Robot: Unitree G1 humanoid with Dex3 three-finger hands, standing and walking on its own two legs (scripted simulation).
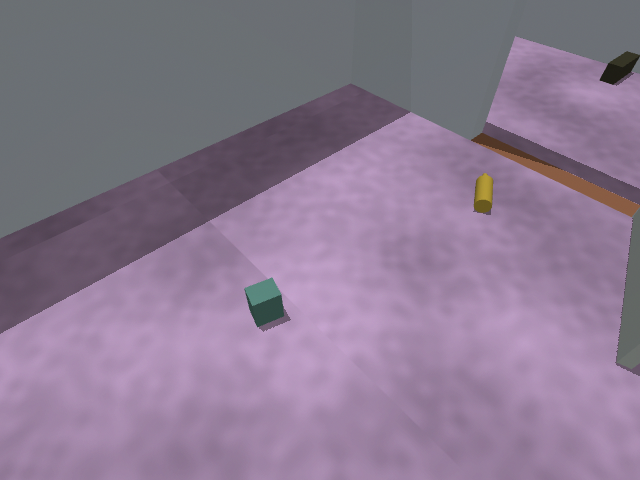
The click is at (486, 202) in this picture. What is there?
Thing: lying bottle
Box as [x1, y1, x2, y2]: [474, 173, 492, 212]
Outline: 486,173 478,177 476,180 474,208 480,212 487,211 491,207 492,179
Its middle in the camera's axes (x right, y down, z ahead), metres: +0.80 -0.27 +1.88
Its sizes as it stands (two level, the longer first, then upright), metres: 0.243 0.078 0.078
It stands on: the floor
